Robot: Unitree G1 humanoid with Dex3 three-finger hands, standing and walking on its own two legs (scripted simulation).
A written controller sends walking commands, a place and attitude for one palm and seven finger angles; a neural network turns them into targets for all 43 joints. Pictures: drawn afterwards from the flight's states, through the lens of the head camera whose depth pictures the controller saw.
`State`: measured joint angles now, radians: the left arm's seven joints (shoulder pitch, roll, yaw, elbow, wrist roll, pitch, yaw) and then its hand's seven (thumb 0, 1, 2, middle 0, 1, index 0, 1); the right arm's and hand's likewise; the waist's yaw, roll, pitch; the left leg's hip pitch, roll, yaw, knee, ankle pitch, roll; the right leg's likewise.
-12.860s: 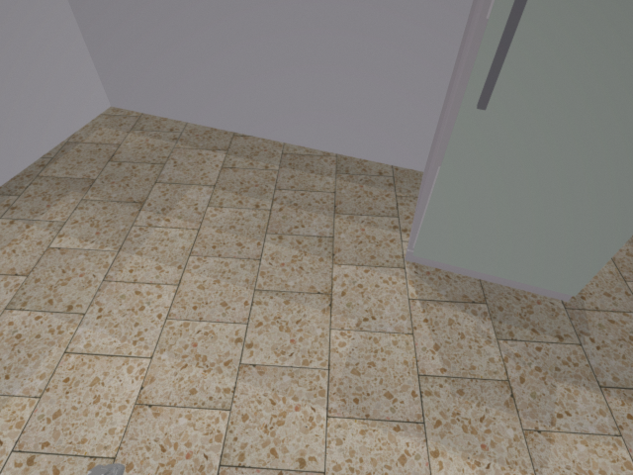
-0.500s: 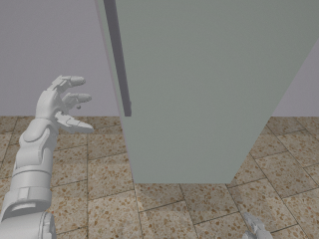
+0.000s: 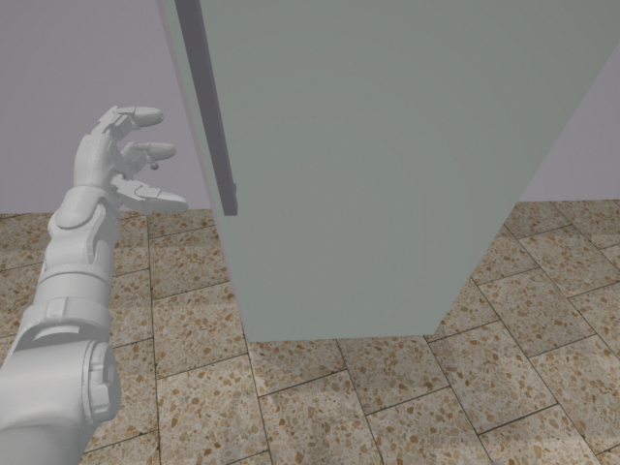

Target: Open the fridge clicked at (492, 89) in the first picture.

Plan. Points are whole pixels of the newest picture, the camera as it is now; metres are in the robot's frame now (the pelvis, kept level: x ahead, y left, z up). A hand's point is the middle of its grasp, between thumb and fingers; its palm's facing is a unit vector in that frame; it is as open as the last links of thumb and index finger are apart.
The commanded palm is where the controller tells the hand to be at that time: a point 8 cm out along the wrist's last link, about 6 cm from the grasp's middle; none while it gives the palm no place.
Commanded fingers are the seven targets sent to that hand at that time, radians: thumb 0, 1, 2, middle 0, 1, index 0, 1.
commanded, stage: move the hooked fingers beside the handle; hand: left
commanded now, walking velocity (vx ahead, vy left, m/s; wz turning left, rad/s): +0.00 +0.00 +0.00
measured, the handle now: (205, 68) +0.53 +0.14 +0.24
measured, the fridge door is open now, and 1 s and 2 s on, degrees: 0 0 0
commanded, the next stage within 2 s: feel for the door with the fingertips in 1.00 s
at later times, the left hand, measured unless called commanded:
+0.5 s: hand (163, 156) +0.48 +0.20 +0.15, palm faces +0.06 -1.00 +0.03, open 14.0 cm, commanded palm +0.45 +0.25 +0.15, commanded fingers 0.00 -0.50 0.30 -0.30 -1.20 -0.30 -1.20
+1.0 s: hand (165, 157) +0.47 +0.20 +0.15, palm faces +0.06 -1.00 +0.01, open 14.0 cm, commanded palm +0.44 +0.24 +0.15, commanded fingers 0.00 -0.50 0.30 -0.30 -1.20 -0.30 -1.20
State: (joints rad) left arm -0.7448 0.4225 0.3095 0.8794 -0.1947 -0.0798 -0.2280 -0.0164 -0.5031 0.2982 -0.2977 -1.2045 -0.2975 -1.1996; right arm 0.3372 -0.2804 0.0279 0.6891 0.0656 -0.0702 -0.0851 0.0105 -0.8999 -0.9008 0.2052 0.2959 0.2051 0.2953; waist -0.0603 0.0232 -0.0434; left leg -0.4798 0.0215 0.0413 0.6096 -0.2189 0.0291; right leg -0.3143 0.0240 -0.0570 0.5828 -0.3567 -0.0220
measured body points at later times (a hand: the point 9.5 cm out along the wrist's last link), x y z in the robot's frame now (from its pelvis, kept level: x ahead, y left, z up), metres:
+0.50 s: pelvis +0.01 +0.00 +0.00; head +0.05 +0.00 +0.44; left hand +0.47 +0.26 +0.15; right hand +0.03 -0.27 -0.12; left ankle +0.06 +0.10 -0.73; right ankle -0.04 -0.11 -0.73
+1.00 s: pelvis +0.00 +0.00 -0.01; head +0.04 +0.00 +0.44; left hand +0.46 +0.25 +0.16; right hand +0.07 -0.27 -0.12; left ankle +0.06 +0.10 -0.73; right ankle -0.04 -0.11 -0.73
